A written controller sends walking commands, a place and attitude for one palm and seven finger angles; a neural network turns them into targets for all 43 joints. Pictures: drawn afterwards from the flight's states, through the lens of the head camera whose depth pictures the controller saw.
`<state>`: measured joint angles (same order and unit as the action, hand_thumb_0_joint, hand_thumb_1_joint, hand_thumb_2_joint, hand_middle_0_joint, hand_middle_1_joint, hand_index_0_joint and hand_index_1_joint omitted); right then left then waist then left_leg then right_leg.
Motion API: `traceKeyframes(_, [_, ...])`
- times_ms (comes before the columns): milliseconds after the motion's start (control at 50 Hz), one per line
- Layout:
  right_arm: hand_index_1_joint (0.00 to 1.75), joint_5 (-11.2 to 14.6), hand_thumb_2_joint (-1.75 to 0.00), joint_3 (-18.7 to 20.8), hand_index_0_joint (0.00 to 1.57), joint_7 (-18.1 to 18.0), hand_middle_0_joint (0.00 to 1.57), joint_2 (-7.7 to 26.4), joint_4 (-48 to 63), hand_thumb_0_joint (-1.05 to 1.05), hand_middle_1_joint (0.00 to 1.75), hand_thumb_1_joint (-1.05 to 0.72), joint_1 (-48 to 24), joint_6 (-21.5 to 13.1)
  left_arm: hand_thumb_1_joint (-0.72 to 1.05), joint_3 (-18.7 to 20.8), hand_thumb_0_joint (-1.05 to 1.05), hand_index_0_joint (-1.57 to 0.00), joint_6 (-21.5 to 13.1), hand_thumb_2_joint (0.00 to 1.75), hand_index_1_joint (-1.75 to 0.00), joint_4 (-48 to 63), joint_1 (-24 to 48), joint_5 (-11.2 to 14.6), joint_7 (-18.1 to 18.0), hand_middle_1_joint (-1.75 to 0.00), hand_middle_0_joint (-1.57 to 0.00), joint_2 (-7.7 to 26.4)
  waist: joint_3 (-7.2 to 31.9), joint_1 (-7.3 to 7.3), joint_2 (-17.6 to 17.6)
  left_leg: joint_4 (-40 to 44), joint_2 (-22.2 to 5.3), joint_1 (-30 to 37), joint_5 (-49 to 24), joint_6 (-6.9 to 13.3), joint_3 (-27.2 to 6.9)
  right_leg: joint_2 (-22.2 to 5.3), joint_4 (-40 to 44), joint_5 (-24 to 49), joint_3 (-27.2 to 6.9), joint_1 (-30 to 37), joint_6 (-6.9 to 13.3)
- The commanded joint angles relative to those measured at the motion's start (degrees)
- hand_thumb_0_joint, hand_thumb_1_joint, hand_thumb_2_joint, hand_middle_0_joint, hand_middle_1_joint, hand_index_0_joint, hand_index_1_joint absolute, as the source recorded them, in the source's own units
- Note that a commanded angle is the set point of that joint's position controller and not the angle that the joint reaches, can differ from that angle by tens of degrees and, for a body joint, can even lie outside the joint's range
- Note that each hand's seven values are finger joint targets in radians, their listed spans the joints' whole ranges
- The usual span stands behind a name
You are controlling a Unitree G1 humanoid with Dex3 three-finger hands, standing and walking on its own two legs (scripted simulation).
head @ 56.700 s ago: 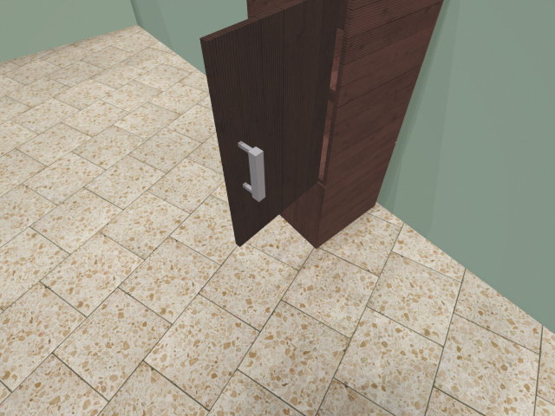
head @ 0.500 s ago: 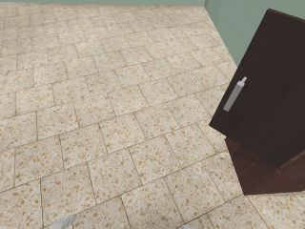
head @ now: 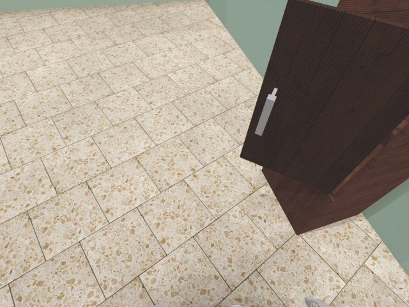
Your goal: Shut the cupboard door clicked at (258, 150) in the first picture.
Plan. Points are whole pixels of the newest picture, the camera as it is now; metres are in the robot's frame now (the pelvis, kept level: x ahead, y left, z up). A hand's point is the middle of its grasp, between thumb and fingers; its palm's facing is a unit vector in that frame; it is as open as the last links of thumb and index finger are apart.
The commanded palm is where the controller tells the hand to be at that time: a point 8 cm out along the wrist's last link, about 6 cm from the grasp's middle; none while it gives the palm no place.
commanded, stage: turn to face it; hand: left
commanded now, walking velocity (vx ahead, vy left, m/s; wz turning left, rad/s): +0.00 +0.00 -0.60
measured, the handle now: (266, 112) +0.66 -0.14 -0.04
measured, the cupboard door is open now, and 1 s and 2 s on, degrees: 47 47 47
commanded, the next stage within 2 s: take the last steps up to it in 0.56 s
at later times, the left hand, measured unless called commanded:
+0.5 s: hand (141, 303) +0.14 +0.14 -0.14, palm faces -0.25 -0.93 -0.28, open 7.3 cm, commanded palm none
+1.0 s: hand (152, 282) +0.19 +0.12 -0.15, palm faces -0.38 -0.91 -0.18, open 7.4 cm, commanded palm none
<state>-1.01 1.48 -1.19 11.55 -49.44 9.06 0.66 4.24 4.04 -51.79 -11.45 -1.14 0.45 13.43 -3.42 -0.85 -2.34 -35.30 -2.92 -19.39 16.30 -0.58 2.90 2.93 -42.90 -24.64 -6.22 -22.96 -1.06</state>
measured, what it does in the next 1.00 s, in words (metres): steps on the spot, turning right: right foot, then left foot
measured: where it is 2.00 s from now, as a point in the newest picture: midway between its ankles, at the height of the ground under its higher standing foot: outside the picture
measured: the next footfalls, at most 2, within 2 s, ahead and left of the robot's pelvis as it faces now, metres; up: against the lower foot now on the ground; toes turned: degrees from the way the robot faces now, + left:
right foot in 0.34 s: +0.01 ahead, -0.14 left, +0.00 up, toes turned -16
left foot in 0.74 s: +0.09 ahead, +0.08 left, +0.00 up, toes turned -16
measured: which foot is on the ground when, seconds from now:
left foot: down 0.00-0.34, up 0.36-0.72, down 0.74-1.00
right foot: up 0.00-0.32, down 0.34-0.74, up 0.76-1.00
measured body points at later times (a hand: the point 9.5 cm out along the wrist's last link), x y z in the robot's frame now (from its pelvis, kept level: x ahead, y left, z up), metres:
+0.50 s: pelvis +0.00 -0.03 +0.01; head +0.03 -0.07 +0.46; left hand +0.16 +0.18 -0.12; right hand -0.03 -0.30 -0.15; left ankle +0.00 +0.11 -0.65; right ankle -0.03 -0.13 -0.73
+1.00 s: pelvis +0.05 -0.03 +0.02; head +0.08 -0.02 +0.47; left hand +0.21 +0.17 -0.14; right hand -0.05 -0.25 -0.12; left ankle +0.05 +0.09 -0.73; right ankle -0.01 -0.17 -0.66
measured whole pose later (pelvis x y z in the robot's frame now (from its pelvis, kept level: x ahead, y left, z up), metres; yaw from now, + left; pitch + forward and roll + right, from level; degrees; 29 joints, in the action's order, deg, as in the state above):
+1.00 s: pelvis +0.05 -0.03 +0.02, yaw -24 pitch +1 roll -2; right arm -2.2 0.4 -1.9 8.8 -57.4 20.2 -1.7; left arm 4.4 2.4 -56.7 -12.0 -1.8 1.9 13.3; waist -1.2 1.4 -1.1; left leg -22.0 -4.7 -7.5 15.7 -0.5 6.3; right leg -1.1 -56.2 -18.6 0.6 -28.3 -0.6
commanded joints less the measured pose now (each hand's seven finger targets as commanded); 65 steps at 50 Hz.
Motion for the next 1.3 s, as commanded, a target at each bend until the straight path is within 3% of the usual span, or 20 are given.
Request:
traceKeyframes(0, [0.30,-1.0,-0.90,2.7,0.20,-1.3,0.20,12.6,4.0,0.00,0.30,-0.90,3.0,-1.1,0.90,2.9,0.00,-0.20,-1.1,0.90,-0.30,5.8,1.5,-0.5,1.0,-0.30,-0.20,7.1,3.6,1.08,14.8,20.1,-20.3,6.8,-12.2,8.7,-16.4,-2.9,-25.5,-4.7,2.9,-10.0,-1.2])
traceKeyframes(80, [0.30,-1.0,-0.90,2.4,0.20,-1.7,0.20,11.0,3.5,0.00,0.30,-0.90,2.8,-0.9,0.90,2.3,0.00,-0.20,-0.8,0.90,-0.30,5.2,1.7,-0.1,2.0,-0.30,-0.20,4.8,4.0,1.00,12.5,15.9,-15.3,12.5,-21.3,7.3,-4.2,-3.9,-21.5,-0.8,6.8,-10.1,-2.3])
traceKeyframes(180, [0.30,-1.0,-0.90,3.3,0.20,-1.1,0.20,11.6,1.0,0.00,0.30,-0.90,7.1,-0.6,0.90,1.5,0.00,-0.20,-0.9,0.90,-0.30,6.1,4.8,-0.1,2.0,-0.30,-0.20,3.3,5.0,3.42,14.8,13.9,-16.4,14.7,-24.3,7.5,-0.5,-4.0,-7.7,-0.7,10.2,-4.9,-1.8])
traceKeyframes(280, [0.30,-0.5,-0.90,4.0,0.20,-0.3,0.20,12.9,0.3,0.00,0.30,-0.90,4.7,0.0,0.90,1.4,0.00,-0.20,-2.0,0.90,-0.30,4.2,-0.7,-0.1,1.5,-0.30,-0.20,4.4,7.1,0.35,13.6,5.4,-15.5,8.7,-20.3,3.8,3.2,-2.6,14.0,11.9,12.1,10.8,0.6])
traceKeyframes(300, [0.30,0.1,-0.90,3.9,0.20,0.0,0.20,11.4,0.8,0.00,0.30,-0.90,3.7,0.0,0.90,2.1,0.00,-0.20,-2.5,0.90,-0.30,2.9,-5.3,-0.4,1.2,-0.30,-0.20,7.6,9.0,-2.05,6.2,-1.8,-12.6,3.3,-11.4,0.8,5.8,-6.7,20.6,19.6,6.6,18.8,1.9])
traceKeyframes(320, [0.30,0.4,-0.90,2.7,0.20,0.1,0.20,6.2,3.0,0.00,0.30,-0.90,2.3,0.1,0.90,3.2,0.00,-0.20,-3.3,0.90,-0.30,1.9,-7.4,-1.0,0.2,-0.30,-0.20,13.8,7.5,-3.30,-13.8,-14.7,-3.5,-11.9,15.4,-2.8,9.2,-20.9,24.8,34.3,-12.9,25.4,7.4])
traceKeyframes(340, [0.30,0.3,-0.90,2.4,0.20,-0.3,0.20,7.3,3.9,0.00,0.30,-0.90,-0.4,1.1,0.90,3.2,0.00,-0.20,-3.1,0.90,-0.30,1.1,-9.5,-0.1,-0.5,-0.30,-0.20,15.6,6.7,-4.69,-13.5,-25.4,-1.5,-14.1,21.8,-2.7,1.9,-26.0,24.4,41.8,-17.0,19.8,12.8])
traceKeyframes(380, [0.30,0.2,-0.90,2.6,0.20,-0.4,0.20,6.6,2.4,0.00,0.30,-0.90,1.1,1.8,0.90,2.9,0.00,-0.20,-2.9,0.90,-0.30,2.4,-3.2,-0.2,-1.5,-0.30,-0.20,11.9,4.3,-1.07,-11.5,-32.1,-2.7,-16.7,14.3,-2.3,-3.2,-21.7,26.4,26.6,-14.1,15.2,12.8])
traceKeyframes(460, [0.30,-0.2,-0.90,2.5,0.20,0.3,0.20,6.8,-0.8,0.00,0.30,-0.90,4.2,1.7,0.90,1.2,0.00,-0.20,-3.5,0.90,-0.30,3.7,1.3,0.0,-1.5,-0.30,-0.20,7.7,5.3,1.70,-7.2,-28.6,-2.3,-11.9,5.5,-3.4,-2.4,-15.5,23.8,31.3,-4.4,13.3,10.7])
traceKeyframes(600, [0.30,0.4,-0.90,1.9,0.20,-0.2,0.20,4.6,-0.7,0.00,0.30,-0.90,2.8,1.1,0.90,1.8,0.00,-0.20,-3.4,0.90,-0.30,1.6,-1.6,-0.6,-1.6,-0.30,-0.20,9.1,5.8,0.00,-5.3,-10.7,-0.3,-6.3,8.8,-3.1,-0.9,-17.0,22.2,33.4,-8.8,15.4,13.0])
traceKeyframes(680, [0.30,0.2,-0.90,1.4,0.20,-0.5,0.20,4.4,-3.4,0.00,0.30,-0.90,9.6,-0.4,0.90,1.5,0.00,-0.20,-3.1,0.90,-0.30,1.0,0.8,0.2,-1.5,-0.30,-0.20,6.6,6.8,3.11,-3.4,11.3,0.1,10.5,-5.3,-2.2,-1.1,-11.9,17.4,21.2,-6.7,7.1,7.6])
traceKeyframes(720, [0.30,-1.3,-0.90,2.7,0.20,-1.0,0.20,13.4,-3.8,0.00,0.30,-0.90,13.2,-1.3,0.90,0.4,0.00,-0.20,-2.7,0.90,-0.30,2.3,-0.9,0.7,-0.5,-0.30,-0.20,1.5,5.9,3.84,20.3,21.8,-18.8,17.8,1.5,5.6,-23.8,0.4,0.5,-5.5,5.9,-8.0,1.8])
traceKeyframes(740, [0.30,-1.5,-0.90,3.0,0.20,-1.2,0.20,14.2,-3.4,0.00,0.30,-0.90,13.6,-0.7,0.90,0.7,0.00,-0.20,-2.6,0.90,-0.30,3.0,1.5,0.0,-0.2,-0.30,-0.20,3.2,3.3,5.12,17.5,24.4,-23.1,13.7,8.5,10.1,-27.6,-0.9,-9.8,-9.0,4.8,-10.0,1.9])
traceKeyframes(900, [0.30,-1.2,-0.90,1.4,0.20,-1.6,0.20,8.1,-5.4,0.00,0.30,-0.90,14.4,-3.2,0.90,0.5,0.00,-0.20,-3.2,0.90,-0.30,0.2,2.6,-0.3,1.8,-0.30,-0.20,1.1,1.7,3.12,11.1,21.1,-14.5,18.1,-18.8,7.5,-7.3,-4.5,-16.7,6.1,5.9,-13.6,0.2])
traceKeyframes(1020, [0.30,-1.5,-0.90,2.2,0.20,-1.0,0.20,8.5,-8.0,0.00,0.30,-0.90,16.2,-2.7,0.90,-0.4,0.00,-0.20,-3.6,0.90,-0.30,0.9,6.9,-0.3,2.2,-0.30,-0.20,0.0,-0.4,4.43,13.2,19.8,-15.2,15.4,-17.5,8.0,-3.7,-5.0,0.7,6.2,10.4,-6.0,0.7])
traceKeyframes(1100, [0.30,-1.0,-0.90,2.4,0.20,-0.6,0.20,9.1,-8.1,0.00,0.30,-0.90,12.6,-2.1,0.90,0.5,0.00,-0.20,-4.2,0.90,-0.30,-2.5,-1.9,-0.3,2.1,-0.30,-0.20,1.6,1.3,-0.39,9.4,12.3,-12.0,6.2,-9.1,5.1,-0.8,-2.0,14.1,13.3,12.8,13.2,2.0])
traceKeyframes(1120, [0.30,-0.3,-0.90,2.2,0.20,-0.1,0.20,7.8,-8.0,0.00,0.30,-0.90,12.0,-2.3,0.90,1.2,0.00,-0.20,-4.8,0.90,-0.30,-4.6,-8.1,-0.5,1.6,-0.30,-0.20,4.5,4.2,-3.30,3.6,3.3,-8.6,0.2,-7.4,3.0,2.7,-5.1,18.3,13.4,8.2,23.8,3.3])
traceKeyframes(1140, [0.30,0.4,-0.90,1.2,0.20,0.3,0.20,3.4,-6.6,0.00,0.30,-0.90,11.7,-2.6,0.90,2.4,0.00,-0.20,-5.8,0.90,-0.30,-6.9,-15.0,-0.8,0.6,-0.30,-0.20,10.3,8.6,-5.80,-12.2,-11.8,-0.7,-11.4,8.3,0.2,8.0,-18.8,24.2,9.7,-10.1,33.7,8.4])
traceKeyframes(1160, [0.30,0.3,-0.90,1.2,0.20,0.1,0.20,3.7,-5.1,0.00,0.30,-0.90,9.9,-1.9,0.90,2.4,0.00,-0.20,-5.6,0.90,-0.30,-7.4,-15.9,0.1,-0.1,-0.30,-0.20,12.2,7.2,-5.41,-14.9,-23.7,0.6,-14.3,22.1,0.4,2.8,-25.5,30.8,8.0,-18.7,28.6,12.6])
traceKeyframes(1280, [0.30,-0.6,-0.90,1.3,0.20,0.7,0.20,0.7,-9.0,0.00,0.30,-0.90,12.2,-0.7,0.90,-0.4,0.00,-0.20,-6.3,0.90,-0.30,-5.1,-2.2,0.1,-1.2,-0.30,-0.20,2.2,1.6,2.45,-3.0,-23.3,-3.5,-7.2,5.6,-0.4,-0.1,-16.9,30.8,21.1,1.5,11.9,11.4])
